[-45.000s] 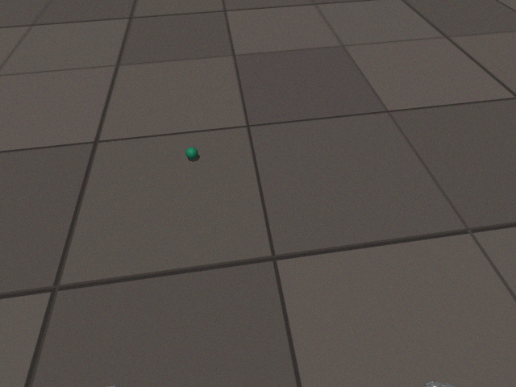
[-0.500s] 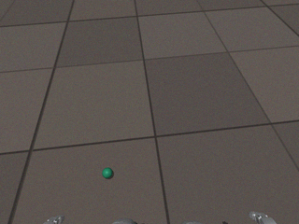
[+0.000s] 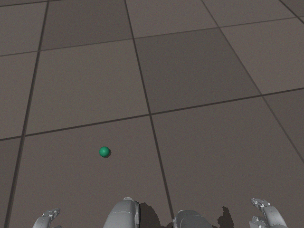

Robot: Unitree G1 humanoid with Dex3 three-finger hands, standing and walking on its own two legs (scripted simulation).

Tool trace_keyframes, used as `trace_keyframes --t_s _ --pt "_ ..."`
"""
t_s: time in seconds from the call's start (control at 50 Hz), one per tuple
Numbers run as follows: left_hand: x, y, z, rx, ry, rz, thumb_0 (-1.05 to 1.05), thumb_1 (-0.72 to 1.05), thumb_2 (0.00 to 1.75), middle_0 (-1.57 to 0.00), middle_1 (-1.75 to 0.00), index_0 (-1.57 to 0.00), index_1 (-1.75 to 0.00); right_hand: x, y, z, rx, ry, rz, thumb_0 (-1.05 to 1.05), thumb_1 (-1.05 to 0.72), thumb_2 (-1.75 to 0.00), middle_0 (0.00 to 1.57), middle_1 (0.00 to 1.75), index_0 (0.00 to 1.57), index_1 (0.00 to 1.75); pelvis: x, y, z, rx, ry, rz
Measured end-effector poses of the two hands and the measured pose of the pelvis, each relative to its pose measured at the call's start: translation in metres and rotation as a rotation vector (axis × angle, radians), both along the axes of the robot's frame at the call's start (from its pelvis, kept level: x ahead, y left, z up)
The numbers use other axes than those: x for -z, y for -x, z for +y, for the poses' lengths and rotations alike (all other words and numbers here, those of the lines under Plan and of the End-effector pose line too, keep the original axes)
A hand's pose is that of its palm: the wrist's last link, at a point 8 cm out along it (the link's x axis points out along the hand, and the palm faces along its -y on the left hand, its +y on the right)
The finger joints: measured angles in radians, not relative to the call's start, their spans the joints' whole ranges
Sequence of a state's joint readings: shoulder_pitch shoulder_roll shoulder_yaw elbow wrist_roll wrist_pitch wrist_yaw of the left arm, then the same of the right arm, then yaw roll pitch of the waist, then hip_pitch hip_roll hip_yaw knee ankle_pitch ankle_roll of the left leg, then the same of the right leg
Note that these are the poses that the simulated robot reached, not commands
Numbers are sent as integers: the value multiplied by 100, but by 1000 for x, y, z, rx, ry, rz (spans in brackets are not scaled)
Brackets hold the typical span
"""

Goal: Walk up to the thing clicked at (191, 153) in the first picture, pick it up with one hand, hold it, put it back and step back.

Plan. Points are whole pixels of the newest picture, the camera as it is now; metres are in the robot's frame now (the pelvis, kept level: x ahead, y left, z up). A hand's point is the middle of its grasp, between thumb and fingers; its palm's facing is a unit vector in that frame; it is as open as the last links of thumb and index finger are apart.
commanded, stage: step back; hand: left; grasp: from above
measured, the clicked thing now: (104, 151) +0.54 +0.33 -0.72
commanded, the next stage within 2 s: none
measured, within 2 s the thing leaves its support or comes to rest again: neither
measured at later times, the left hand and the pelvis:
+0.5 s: hand out of the picture -0.04 +0.28 -0.14, palm faces +0.07 -0.92 -0.38, open 7.4 cm; pelvis -0.15 +0.00 +0.01, yaw +4 degrees
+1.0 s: hand out of the picture -0.23 +0.24 -0.12, palm faces +0.03 -0.90 -0.44, open 7.4 cm; pelvis -0.32 -0.04 +0.01, yaw +3 degrees
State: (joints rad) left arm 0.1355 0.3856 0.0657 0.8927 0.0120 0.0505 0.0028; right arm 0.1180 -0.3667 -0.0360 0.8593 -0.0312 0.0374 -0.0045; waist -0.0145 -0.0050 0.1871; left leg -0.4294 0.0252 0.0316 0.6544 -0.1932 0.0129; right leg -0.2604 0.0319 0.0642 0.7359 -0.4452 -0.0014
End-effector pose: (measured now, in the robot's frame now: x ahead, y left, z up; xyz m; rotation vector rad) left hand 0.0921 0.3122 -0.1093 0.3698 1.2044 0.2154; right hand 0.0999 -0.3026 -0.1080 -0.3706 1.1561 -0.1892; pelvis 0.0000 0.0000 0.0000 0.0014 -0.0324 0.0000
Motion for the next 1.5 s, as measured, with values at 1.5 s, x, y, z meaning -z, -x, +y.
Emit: trace_keyframes --t_s 1.5 --pt "-14 543 -59 -44 -16 15 1 90 90 -21 -30 -20 -30 -6 471 -60 -19 -11 -67 1 -91 -90 21 30 21 30 -5 494 -58 11 2 -23"
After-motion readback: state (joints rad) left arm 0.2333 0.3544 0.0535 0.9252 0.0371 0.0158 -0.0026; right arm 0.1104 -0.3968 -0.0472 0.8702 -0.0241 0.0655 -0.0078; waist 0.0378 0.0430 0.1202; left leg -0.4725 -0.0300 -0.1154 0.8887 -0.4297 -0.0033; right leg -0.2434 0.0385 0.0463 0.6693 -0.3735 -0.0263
